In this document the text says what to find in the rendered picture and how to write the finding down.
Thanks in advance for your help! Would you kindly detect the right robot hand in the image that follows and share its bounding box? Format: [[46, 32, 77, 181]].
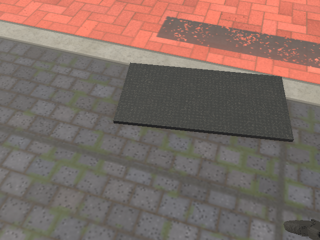
[[283, 219, 320, 240]]

